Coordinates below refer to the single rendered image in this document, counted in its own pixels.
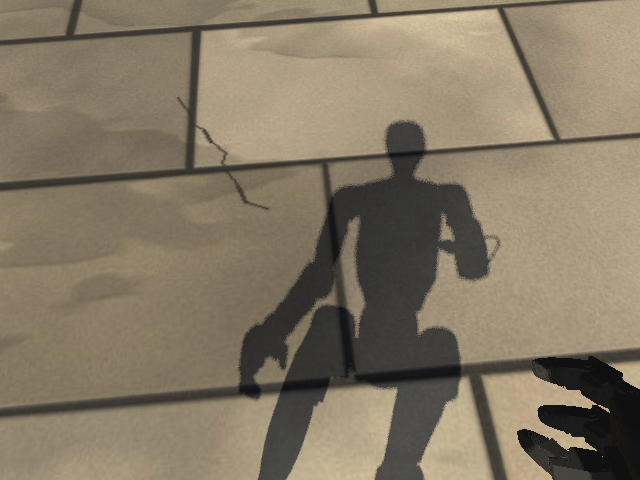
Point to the right robot hand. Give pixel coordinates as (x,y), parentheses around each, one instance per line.
(615,435)

